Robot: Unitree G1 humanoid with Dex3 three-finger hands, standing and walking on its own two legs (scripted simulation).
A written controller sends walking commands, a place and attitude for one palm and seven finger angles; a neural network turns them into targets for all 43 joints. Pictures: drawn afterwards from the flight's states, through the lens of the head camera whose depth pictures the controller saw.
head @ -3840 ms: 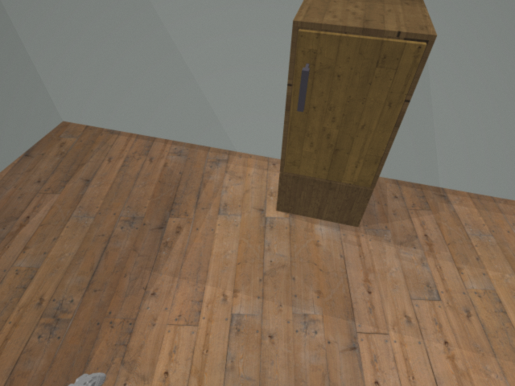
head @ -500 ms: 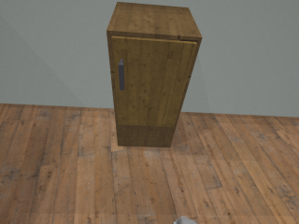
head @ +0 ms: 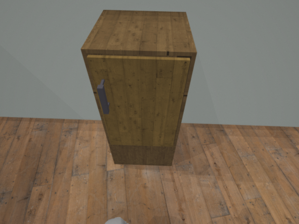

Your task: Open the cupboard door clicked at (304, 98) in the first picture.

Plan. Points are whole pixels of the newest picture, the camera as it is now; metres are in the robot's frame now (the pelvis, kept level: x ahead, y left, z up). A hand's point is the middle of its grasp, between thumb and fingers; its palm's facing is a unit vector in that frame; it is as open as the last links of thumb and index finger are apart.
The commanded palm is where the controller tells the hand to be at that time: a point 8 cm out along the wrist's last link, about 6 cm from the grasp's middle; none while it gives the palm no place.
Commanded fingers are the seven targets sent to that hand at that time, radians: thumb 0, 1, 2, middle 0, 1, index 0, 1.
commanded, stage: come to a stop and stand still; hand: left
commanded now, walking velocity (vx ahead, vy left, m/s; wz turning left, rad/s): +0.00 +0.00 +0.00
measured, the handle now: (104, 96) +0.60 +0.22 -0.05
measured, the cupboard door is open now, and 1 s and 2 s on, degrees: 0 0 0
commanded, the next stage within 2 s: look again from close up in 1.54 s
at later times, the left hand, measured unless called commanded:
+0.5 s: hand out of the picture +0.06 +0.19 -0.18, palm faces +0.03 -0.96 -0.28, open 7.4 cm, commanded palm none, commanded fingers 0.00 0.90 0.90 -0.20 -0.30 -0.20 -0.30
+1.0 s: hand out of the picture -0.04 +0.15 -0.16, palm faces +0.12 -0.96 -0.24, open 7.3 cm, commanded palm none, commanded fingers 0.00 0.90 0.90 -0.20 -0.30 -0.20 -0.30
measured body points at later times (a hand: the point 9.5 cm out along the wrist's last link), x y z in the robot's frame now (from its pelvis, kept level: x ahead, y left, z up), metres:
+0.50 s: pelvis +0.01 -0.02 -0.01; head +0.05 -0.03 +0.44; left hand +0.06 +0.24 -0.16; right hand +0.10 -0.25 -0.17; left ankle +0.10 +0.12 -0.74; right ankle +0.00 -0.14 -0.73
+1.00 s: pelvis -0.01 -0.03 +0.00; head +0.02 -0.04 +0.45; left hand -0.04 +0.20 -0.14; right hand +0.02 -0.27 -0.16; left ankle -0.03 +0.12 -0.71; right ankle +0.00 -0.14 -0.74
